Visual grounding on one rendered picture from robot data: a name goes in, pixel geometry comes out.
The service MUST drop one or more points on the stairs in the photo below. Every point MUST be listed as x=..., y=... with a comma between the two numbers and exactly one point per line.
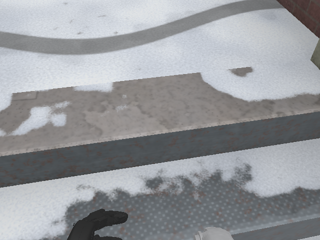
x=258, y=180

